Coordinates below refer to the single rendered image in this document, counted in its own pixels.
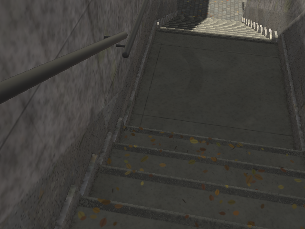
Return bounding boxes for stairs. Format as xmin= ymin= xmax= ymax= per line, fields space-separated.
xmin=159 ymin=15 xmax=272 ymax=41
xmin=70 ymin=125 xmax=305 ymax=229

